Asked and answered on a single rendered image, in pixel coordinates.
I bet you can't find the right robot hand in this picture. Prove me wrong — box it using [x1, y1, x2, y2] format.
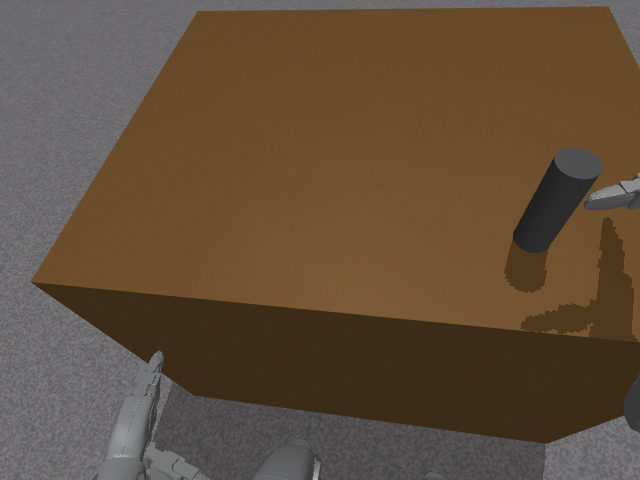
[584, 173, 640, 210]

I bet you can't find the left robot hand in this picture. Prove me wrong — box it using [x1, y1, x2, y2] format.
[103, 351, 212, 480]

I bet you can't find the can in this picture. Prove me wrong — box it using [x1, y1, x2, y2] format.
[513, 147, 603, 253]

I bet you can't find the left robot arm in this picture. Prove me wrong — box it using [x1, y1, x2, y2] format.
[89, 457, 146, 480]

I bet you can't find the right robot arm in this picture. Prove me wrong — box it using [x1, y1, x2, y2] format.
[624, 372, 640, 433]

